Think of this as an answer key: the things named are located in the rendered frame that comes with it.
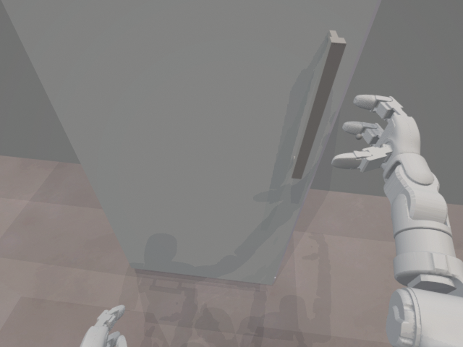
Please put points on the robot right hand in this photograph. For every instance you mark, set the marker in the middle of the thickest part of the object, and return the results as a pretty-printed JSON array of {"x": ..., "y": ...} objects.
[{"x": 401, "y": 135}]

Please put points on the right robot upper arm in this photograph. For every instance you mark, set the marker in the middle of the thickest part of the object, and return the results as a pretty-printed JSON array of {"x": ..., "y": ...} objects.
[{"x": 420, "y": 318}]

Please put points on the robot right forearm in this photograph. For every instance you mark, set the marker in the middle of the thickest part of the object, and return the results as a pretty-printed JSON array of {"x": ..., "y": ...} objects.
[{"x": 425, "y": 256}]

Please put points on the robot left hand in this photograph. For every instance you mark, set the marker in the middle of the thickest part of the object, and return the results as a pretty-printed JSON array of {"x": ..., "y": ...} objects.
[{"x": 98, "y": 335}]

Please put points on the handle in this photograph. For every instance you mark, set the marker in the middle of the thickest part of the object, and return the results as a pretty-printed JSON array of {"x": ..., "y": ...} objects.
[{"x": 329, "y": 67}]

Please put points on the fridge door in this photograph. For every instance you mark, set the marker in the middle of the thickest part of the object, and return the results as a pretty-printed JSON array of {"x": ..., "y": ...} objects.
[{"x": 186, "y": 116}]

